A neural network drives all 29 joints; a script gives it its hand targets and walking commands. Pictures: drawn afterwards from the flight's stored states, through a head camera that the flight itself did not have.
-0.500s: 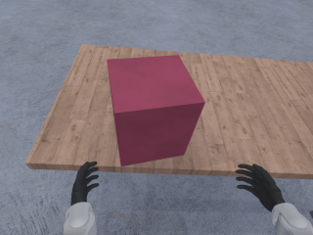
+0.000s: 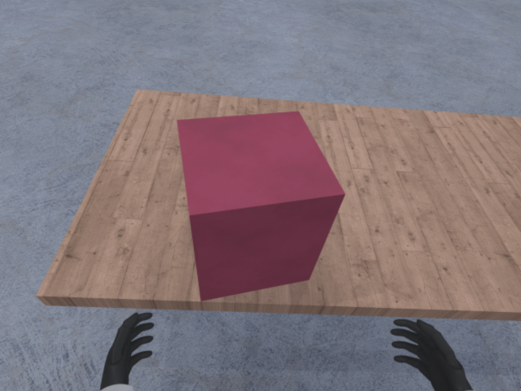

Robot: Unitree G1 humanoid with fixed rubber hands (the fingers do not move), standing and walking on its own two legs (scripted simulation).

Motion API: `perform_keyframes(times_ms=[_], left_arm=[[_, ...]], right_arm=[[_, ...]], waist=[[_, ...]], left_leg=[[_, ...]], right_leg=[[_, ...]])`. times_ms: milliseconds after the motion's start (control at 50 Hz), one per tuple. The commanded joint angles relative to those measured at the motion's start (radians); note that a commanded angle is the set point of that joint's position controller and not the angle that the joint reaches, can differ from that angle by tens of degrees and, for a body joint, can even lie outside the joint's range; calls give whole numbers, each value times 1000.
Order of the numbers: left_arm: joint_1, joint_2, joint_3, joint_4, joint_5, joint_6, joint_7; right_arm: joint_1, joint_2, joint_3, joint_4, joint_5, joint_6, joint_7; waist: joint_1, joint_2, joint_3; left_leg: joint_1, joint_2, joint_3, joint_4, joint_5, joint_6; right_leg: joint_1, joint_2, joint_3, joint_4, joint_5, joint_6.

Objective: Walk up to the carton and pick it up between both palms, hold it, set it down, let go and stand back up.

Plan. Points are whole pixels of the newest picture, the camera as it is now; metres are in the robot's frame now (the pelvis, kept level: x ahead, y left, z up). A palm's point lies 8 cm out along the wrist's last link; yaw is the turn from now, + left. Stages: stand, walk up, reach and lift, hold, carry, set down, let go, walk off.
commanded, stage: set down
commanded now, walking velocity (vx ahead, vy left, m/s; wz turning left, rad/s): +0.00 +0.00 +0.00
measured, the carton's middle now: (249, 207) +0.41 +0.06 +0.04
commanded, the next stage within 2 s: let go in 1.46 s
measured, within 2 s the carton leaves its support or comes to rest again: neither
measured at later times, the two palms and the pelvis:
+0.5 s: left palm (109, 381) +0.14 +0.23 -0.05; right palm (418, 385) +0.17 -0.22 -0.04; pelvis -0.02 +0.02 +0.00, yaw +0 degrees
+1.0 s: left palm (90, 373) +0.14 +0.26 -0.06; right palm out of the picture +0.16 -0.19 -0.08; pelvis +0.00 +0.02 +0.00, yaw +0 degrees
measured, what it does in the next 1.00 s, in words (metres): stands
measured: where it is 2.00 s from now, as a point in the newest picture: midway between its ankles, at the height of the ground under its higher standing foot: outside the picture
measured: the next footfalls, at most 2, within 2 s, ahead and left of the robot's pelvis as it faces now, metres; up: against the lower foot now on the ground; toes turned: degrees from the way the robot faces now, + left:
none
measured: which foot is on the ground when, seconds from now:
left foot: down 0.00-1.00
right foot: down 0.00-1.00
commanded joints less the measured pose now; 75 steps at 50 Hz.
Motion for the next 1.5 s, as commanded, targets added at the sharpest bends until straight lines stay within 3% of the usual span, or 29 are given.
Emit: perform_keyframes(times_ms=[0, 120, 260, 280, 320, 340, 400, 420, 440, 460, 540, 660, 680, 780, 800, 840, 880, 920, 980, 1040, 1060, 1100, 1120, 1160, 1180, 1220, 1340, 1400, 1480], left_arm=[[-79, 62, -13, -139, -5, -50, -4], [-137, 99, -13, -78, -30, -55, -6], [-170, 96, -25, 101, -49, -19, -41], [-190, 100, -38, 13, -82, -28, -31], [-193, 107, -25, 78, -74, -11, -38], [-190, 114, -26, 145, -72, -7, -52], [-200, 131, -14, 186, -54, 9, -65], [-208, 122, -20, 110, -55, 4, -50], [-222, 123, -14, 96, -46, 6, -42], [-236, 119, -14, 125, -45, 8, -47], [-208, 139, -15, 73, -37, 0, -30], [-197, 154, -2, 46, -29, -24, -34], [-192, 164, 19, 139, -15, -15, -48], [-179, 182, 16, 145, -41, -47, -88], [-159, 184, 33, 151, -32, -52, -89], [-159, 186, 32, 234, -45, -46, -119], [-168, 186, 27, 146, -66, -57, -118], [-162, 195, 42, 300, -51, -36, -158], [-184, 195, 41, 264, -54, -33, -162], [-234, 220, 34, 363, -56, -7, -190], [-254, 208, 29, 237, -61, -19, -164], [-258, 224, 29, 319, -41, 1, -171], [-284, 233, 28, 255, -43, 3, -151], [-292, 249, 32, 315, -29, 18, -156], [-298, 245, 34, 205, -24, 7, -127], [-309, 248, 23, 273, -25, 16, -125], [-308, 273, 27, 318, -38, 24, -136], [-334, 277, 40, 349, -58, 9, -157], [-358, 273, 43, 379, -61, 10, -175]], right_arm=[[-75, -99, -51, -98, -12, -40, -10], [-107, -59, -79, -59, -59, -35, -20], [-156, -43, -116, 1, -138, 8, -39], [-197, -68, -132, -71, -127, 0, -33], [-196, -58, -136, -78, -144, 18, -37], [-186, -36, -113, -24, -157, 37, -45], [-181, -31, -109, 17, -173, 57, -47], [-206, -42, -118, -42, -164, 51, -39], [-220, -46, -113, -8, -159, 56, -34], [-223, -19, -113, 1, -174, 59, -36], [-180, -11, -117, 53, -159, 40, -26], [-156, 10, -97, 63, -154, -19, -40], [-138, 42, -75, 90, -171, -19, -54], [-114, 42, -86, 117, -193, -61, -96], [-118, 36, -58, 109, -191, -74, -97], [-117, 48, -70, 152, -216, -74, -124], [-135, 20, -86, 101, -208, -91, -128], [-126, 51, -68, 177, -241, -77, -151], [-154, 43, -64, 161, -250, -79, -153], [-155, 89, -59, 222, -278, -56, -175], [-201, 56, -76, 153, -256, -65, -154], [-172, 97, -54, 240, -264, -46, -156], [-212, 90, -69, 205, -262, -49, -150], [-183, 124, -59, 257, -276, -45, -152], [-229, 100, -63, 193, -245, -54, -134], [-224, 121, -59, 225, -253, -51, -134], [-237, 142, -65, 208, -281, -62, -143], [-230, 129, -91, 202, -309, -64, -170], [-251, 121, -92, 241, -323, -59, -188]], waist=[[12, 74, -77], [-4, 97, -86], [-25, -41, 0], [-24, -48, -56], [-10, -50, -23], [-30, -103, 21], [-29, -70, 31], [-21, -57, 5], [-7, 0, 4], [-5, -35, 14], [-3, 94, -57], [-2, 134, -133], [-1, 121, -86], [-39, 59, -128], [-18, 68, -150], [-51, 15, -114], [-51, 0, -129], [-56, -58, -46], [-59, -36, -63], [-75, -57, 12], [-58, -2, -18], [-60, 21, -5], [-43, 84, -18], [-51, 98, -4], [-19, 141, -38], [-26, 170, -38], [-31, 116, -67], [-58, 15, -74], [-77, 6, -50]], left_leg=[[194, -90, -16, 41, 268, 12], [170, -84, -25, 32, 142, 17], [141, -71, -14, -1, 39, 42], [164, -56, -23, -7, 64, 40], [155, -61, -12, -3, 67, 41], [148, -64, -17, -10, 43, 48], [153, -71, -3, -8, 62, 43], [155, -61, -12, -14, 78, 42], [150, -59, -16, -17, 53, 29], [134, -60, -14, -15, 48, 30], [161, -60, -19, 12, 117, -1], [200, -67, -18, 53, 223, 0], [177, -79, -4, 52, 205, 5], [199, -75, -12, 82, 308, 2], [215, -78, -9, 94, 349, 4], [238, -74, -6, 94, 345, 5], [238, -69, -16, 93, 384, 4], [228, -74, -5, 81, 330, 12], [251, -72, -8, 81, 352, 10], [248, -80, 7, 76, 265, 22], [232, -67, -11, 67, 288, 12], [241, -77, -4, 67, 246, 13], [234, -69, -8, 67, 203, 4], [222, -82, 1, 72, 179, 9], [220, -71, -8, 75, 213, 1], [200, -80, 0, 74, 155, -1], [187, -81, 8, 88, 108, 25], [199, -79, 7, 99, 147, 29], [212, -74, 16, 96, 152, 27]], right_leg=[[-212, -9, 26, -75, 274, -8], [-252, -18, 8, -77, 105, -7], [-289, -18, 2, -96, -36, -4], [-293, -1, -18, -89, -26, -8], [-289, -7, -14, -87, -35, -7], [-299, -10, 1, -97, -49, 0], [-288, -11, -6, -95, -35, 3], [-298, 2, -18, -90, -28, -9], [-284, -6, -16, -83, -50, -14], [-276, -3, -18, -84, -48, -12], [-268, -7, -24, -58, 23, -23], [-238, -8, -28, -45, 120, -20], [-232, -14, -21, -54, 120, -10], [-200, -10, -33, -32, 294, 8], [-194, -11, -26, -21, 357, 13], [-205, -7, -32, -32, 359, 27], [-216, 8, -50, -22, 363, 23], [-219, -3, -34, -50, 341, 32], [-224, 6, -45, -45, 343, 29], [-266, -3, -29, -70, 209, 28], [-263, 12, -53, -53, 202, 14], [-268, -1, -34, -66, 130, 7], [-271, -6, -41, -52, 97, 2], [-258, -17, -25, -59, 79, -3], [-267, -5, -43, -35, 101, -12], [-253, -17, -35, -32, 58, -11], [-249, -24, -33, -22, 62, -1], [-257, -28, -40, -8, 142, 24], [-264, -20, -42, -10, 138, 31]])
